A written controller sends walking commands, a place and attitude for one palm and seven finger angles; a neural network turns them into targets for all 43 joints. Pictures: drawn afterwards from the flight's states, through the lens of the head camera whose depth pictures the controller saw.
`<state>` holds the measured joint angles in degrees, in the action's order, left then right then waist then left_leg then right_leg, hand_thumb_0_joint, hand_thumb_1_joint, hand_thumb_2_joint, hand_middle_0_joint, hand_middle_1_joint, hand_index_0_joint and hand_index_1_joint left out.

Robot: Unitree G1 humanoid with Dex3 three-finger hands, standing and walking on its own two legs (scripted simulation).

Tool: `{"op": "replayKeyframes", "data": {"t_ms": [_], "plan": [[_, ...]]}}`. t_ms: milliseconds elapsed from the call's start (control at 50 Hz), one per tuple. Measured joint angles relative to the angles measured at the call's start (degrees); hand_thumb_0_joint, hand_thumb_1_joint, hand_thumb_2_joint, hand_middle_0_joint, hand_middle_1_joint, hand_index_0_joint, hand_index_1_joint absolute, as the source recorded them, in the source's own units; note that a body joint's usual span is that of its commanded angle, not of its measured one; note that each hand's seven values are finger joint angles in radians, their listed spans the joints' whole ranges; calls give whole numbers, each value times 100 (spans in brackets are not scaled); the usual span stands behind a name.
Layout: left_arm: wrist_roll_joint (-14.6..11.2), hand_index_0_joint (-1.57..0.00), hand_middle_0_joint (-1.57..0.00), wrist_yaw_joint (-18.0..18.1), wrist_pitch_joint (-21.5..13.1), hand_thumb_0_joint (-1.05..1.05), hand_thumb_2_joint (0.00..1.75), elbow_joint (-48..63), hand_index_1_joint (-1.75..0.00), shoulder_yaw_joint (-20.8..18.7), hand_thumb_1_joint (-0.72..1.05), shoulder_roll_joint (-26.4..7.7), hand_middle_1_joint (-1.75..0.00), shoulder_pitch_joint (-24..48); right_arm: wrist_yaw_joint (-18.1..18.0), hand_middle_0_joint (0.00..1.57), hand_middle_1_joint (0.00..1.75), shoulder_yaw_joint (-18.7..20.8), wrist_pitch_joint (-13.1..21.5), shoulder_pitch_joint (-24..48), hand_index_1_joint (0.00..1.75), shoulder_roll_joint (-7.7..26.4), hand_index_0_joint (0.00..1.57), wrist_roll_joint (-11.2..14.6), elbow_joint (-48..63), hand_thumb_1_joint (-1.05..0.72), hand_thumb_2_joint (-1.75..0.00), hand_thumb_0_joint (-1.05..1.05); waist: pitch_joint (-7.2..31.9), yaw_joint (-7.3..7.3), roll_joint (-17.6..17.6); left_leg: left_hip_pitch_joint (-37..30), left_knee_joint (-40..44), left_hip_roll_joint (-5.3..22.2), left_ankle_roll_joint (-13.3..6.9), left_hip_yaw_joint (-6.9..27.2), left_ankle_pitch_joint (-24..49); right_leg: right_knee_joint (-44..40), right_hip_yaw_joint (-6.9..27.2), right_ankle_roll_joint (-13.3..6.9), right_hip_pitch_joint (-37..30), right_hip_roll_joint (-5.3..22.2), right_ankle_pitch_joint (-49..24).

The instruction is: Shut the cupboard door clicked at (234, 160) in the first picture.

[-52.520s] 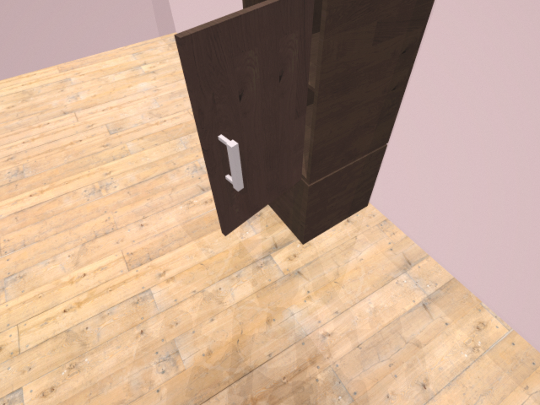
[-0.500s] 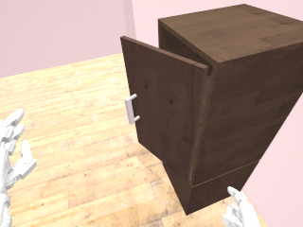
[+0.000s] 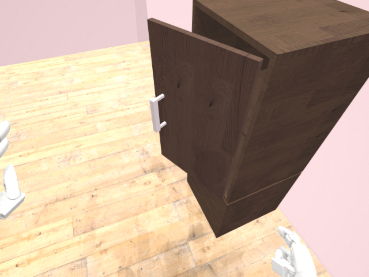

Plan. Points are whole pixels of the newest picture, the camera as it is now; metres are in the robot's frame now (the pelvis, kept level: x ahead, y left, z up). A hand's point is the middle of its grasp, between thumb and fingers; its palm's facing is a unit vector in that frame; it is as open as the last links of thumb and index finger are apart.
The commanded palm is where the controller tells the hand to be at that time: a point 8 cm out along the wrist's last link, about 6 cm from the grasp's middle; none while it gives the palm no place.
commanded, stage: step back with the hand held close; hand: left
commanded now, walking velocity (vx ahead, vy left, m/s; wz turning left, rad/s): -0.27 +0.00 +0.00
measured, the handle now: (159, 113) +0.65 +0.13 -0.05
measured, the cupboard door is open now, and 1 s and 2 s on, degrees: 25 25 25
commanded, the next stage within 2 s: stop stepping back and stand still in 0.54 s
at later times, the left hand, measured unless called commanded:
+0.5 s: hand out of the picture +0.06 +0.29 +0.18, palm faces +0.57 -0.73 -0.39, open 7.4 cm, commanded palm -0.01 +0.32 +0.18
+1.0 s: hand out of the picture -0.03 +0.29 +0.17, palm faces +0.53 -0.78 -0.34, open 7.4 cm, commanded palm -0.11 +0.31 +0.18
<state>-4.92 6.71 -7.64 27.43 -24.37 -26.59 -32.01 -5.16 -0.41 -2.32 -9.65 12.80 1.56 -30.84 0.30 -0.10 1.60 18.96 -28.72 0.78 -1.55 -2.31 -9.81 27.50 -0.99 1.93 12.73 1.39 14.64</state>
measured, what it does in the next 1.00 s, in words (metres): walks backwards: right foot, then left foot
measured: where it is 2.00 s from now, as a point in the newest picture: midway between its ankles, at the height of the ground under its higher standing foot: outside the picture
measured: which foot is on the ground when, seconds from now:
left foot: down 0.00-0.70, up 0.72-0.82, down 0.84-1.00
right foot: down 0.00-0.44, up 0.46-0.68, down 0.70-1.00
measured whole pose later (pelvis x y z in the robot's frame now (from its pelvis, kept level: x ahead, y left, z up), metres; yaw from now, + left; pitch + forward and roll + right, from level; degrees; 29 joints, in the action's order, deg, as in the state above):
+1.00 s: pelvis -0.24 +0.00 -0.01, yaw +2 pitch -2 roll -1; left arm -3.0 9.5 -9.0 19.2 -24.3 -23.1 -22.7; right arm -4.5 -1.7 6.0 -12.9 11.5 0.9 -36.1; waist 3.6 -2.0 -0.7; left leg 21.6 -29.5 0.6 -2.1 -4.4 -9.2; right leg 32.7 1.5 -0.5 9.9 -1.1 24.1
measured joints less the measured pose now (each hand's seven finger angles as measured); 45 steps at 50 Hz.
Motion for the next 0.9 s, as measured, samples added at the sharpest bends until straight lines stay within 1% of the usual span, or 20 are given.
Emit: {"op": "replayKeyframes", "data": {"t_ms": [120, 260, 340, 400, 440, 460, 500, 540, 580, 600, 640, 680, 700, 740, 760, 800, 840, 860, 880, 900], "plan": [[159, -22, -22, 14, -209, 1, 90, -100, -31, -12, 89, 144, -30, 43, 0, 20, 30, -59, 208, -103, 30, 5, 20, -25, 37, -90, -90, 1, -16, -1, -13, 338, -272, 20, -73, 97, 96, 263, -41, 31, 292, -58, -95], [316, -22, -22, 31, -392, 1, 90, 36, -31, -44, 88, 264, -30, 298, 37, 20, 30, -36, 448, -295, 30, -7, 20, -89, -99, -90, -90, 1, -168, -30, -60, 819, -783, 68, -70, 235, -307, 703, -33, -112, 570, -256, -32], [275, -22, -22, 146, -539, 1, 90, 368, -31, -40, 88, 348, -30, 98, 92, 20, 30, 6, 513, -335, 30, 20, 20, -149, -285, -90, -90, 1, -120, 123, -105, 1025, -1082, 23, 109, 218, -1023, 759, -19, -163, 724, -204, -122], [271, -22, -22, 243, -610, 1, 90, 467, -31, 52, 88, 359, -30, 98, 76, 20, 30, 31, 515, -370, 30, 63, 20, -183, -449, -90, -90, 1, -11, 193, -113, 866, -1225, -32, 174, 142, -1115, 778, 51, -90, 812, -169, -217], [259, -22, -22, 274, -641, 1, 90, 354, -31, 81, 88, 324, -30, 329, 23, 20, 30, 33, 527, -353, 30, 60, 20, -167, -518, -90, -90, 1, -13, 169, -124, 861, -1020, -65, 65, 123, -660, 816, 58, -56, 888, -140, -151], [261, -22, -22, 280, -660, 1, 90, 252, -31, 64, 88, 312, -30, 470, -4, 20, 30, 20, 551, -327, 30, 53, 20, -150, -516, -90, -90, 1, -52, 150, -96, 880, -939, -30, -19, 104, -439, 902, 95, -47, 951, -196, 123], [308, -22, -22, 260, -670, 1, 90, -21, -31, -28, 88, 240, -30, 766, -37, 20, 30, 20, 635, -266, 30, -6, 20, -151, -479, -90, -90, 1, -156, 24, 43, 968, -793, 129, -227, 92, -75, 1684, 152, -32, 1128, -443, 553], [292, -22, -22, 205, -631, 1, 90, -203, -31, -132, 88, 100, -30, 973, 5, 20, 30, 52, 711, -232, 30, -133, 20, -174, -473, -90, -90, 1, -200, -109, 133, 1061, -532, 299, -239, 69, 378, 2607, 106, -61, 1177, -662, 928], [229, -22, -22, 174, -620, 1, 90, -171, -31, -225, 88, -9, -30, 967, 121, 20, 30, 63, 767, -214, 30, -249, 20, -159, -489, -90, -90, 1, -155, -151, 115, 1173, -287, 446, -201, -88, 659, 2929, -6, -115, 978, -740, 1220], [186, -22, -21, 170, -623, 1, 90, -84, -31, -269, 88, -35, -30, 857, 181, 20, 30, 62, 791, -205, 30, -290, 20, -142, -485, -90, -90, 1, -103, -136, 88, 1236, -181, 495, -198, -190, 761, 2829, -76, -143, 797, -729, 1339], [79, -21, -21, 169, -628, 1, 90, 178, -31, -346, 89, -38, -30, 491, 263, 20, 30, 39, 847, -163, 30, -337, 20, -119, -443, -90, -90, 1, 22, -48, 15, 1382, 0, 553, -162, -412, 992, 2211, -197, -208, 342, -650, 1574], [3, -21, -21, 154, -668, 1, 90, 451, -31, -414, 89, -40, -30, 144, 308, 20, 30, 1, 923, -50, 30, -363, 20, -131, -388, -90, -90, 1, 93, 104, -134, 1587, 38, 550, -113, -675, 1086, 1199, -211, -278, -149, -505, 1621], [12, -21, -21, 145, -713, 1, 90, 555, -31, -423, 89, -26, -30, 44, 323, 20, 30, -11, 965, 36, 30, -355, 20, -145, -369, -90, -90, 1, 69, 187, -200, 1731, -90, 540, -30, -776, 918, 773, -116, -354, -272, -441, 1552], [102, -21, -21, 108, -775, 1, 90, 585, -31, -131, 89, 164, -30, 52, 311, 20, 30, 0, 976, 124, 30, -256, 20, -169, -542, -90, -90, 1, -103, 283, -26, 1762, -679, 505, 213, -545, 15, 817, -114, -376, -285, -507, 1347], [154, -22, -21, 113, -788, 1, 90, 572, -31, 8, 88, 185, -30, 67, 301, 20, 30, -16, 954, 61, 30, -239, 20, -165, -644, -90, -90, 1, -87, 343, -62, 1680, -1086, 389, 266, -432, -314, 784, -78, -353, -342, -457, 1248], [228, -22, -22, 134, -745, 1, 90, 554, -31, 94, 88, 167, -30, 75, 270, 20, 30, -96, 891, -131, 30, -245, 20, -137, -766, -90, -90, 1, 88, 467, -270, 1301, -1474, 160, 257, -313, -496, 697, 95, -288, -397, -309, 1107], [234, -22, -22, 181, -672, 1, 90, 444, -31, 10, 88, 146, -30, 132, 209, 20, 30, -164, 855, -310, 30, -206, 21, -116, -741, -90, -90, 1, 312, 437, -352, 625, -1033, 56, 169, -234, -70, 705, 214, -227, -398, -252, 1060], [225, -22, -22, 203, -629, 1, 90, 317, -31, -23, 88, 153, -30, 251, 168, 20, 30, -158, 870, -367, 30, -147, 21, -99, -695, -90, -90, 2, 408, 346, -284, 384, -705, 25, 16, -161, -299, 782, 195, -195, -351, -273, 1073], [218, -22, -22, 225, -578, 1, 90, 99, -31, -34, 88, 157, -30, 481, 123, 20, 30, -128, 876, -352, 30, -132, 21, -79, -706, -90, -90, 2, 413, 245, -295, 363, -641, -45, -89, -148, -390, 857, 179, -164, -322, -218, 1090], [212, -22, -22, 244, -526, 1, 90, -159, -31, -33, 88, 187, -30, 722, 93, 20, 30, -111, 875, -322, 30, -115, 21, -48, -713, -90, -90, 2, 376, 188, -296, 342, -618, -77, -137, -166, -310, 842, 196, -140, -346, -181, 1049]]}}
